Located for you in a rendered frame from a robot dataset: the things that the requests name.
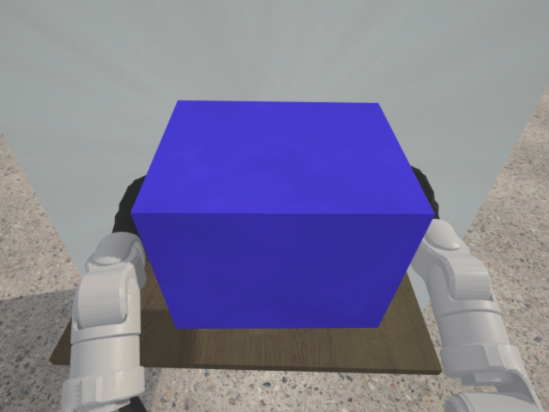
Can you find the left robot forearm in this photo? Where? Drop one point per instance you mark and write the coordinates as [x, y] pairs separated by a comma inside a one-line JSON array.
[[105, 367]]

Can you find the right robot forearm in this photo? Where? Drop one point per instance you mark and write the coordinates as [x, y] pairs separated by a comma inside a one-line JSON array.
[[476, 348]]

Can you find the left robot hand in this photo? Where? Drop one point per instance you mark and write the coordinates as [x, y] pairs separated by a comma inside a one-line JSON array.
[[123, 218]]

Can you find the carton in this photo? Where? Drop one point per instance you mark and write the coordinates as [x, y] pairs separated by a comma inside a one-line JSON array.
[[276, 215]]

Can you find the table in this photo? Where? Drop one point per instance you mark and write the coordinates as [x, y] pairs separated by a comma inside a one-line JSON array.
[[400, 345]]

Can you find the robot right upper arm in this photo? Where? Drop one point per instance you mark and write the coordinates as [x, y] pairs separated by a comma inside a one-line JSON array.
[[489, 402]]

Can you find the right robot hand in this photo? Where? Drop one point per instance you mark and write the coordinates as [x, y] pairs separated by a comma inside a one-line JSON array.
[[429, 193]]

